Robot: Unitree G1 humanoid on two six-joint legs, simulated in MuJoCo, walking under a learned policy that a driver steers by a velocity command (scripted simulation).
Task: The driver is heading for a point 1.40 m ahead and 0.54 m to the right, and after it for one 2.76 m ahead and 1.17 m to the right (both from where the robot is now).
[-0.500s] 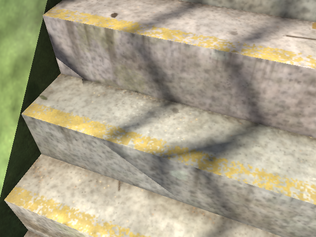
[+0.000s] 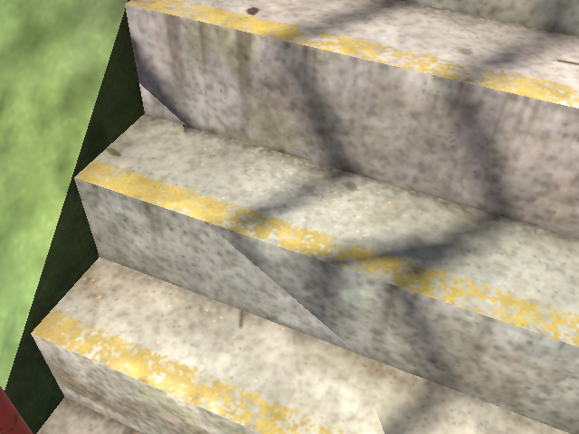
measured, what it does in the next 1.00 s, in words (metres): climbs, turning right: right foot 0.20 m higher, then left foot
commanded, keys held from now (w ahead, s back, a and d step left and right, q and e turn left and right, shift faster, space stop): e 0.16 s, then w+e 0.84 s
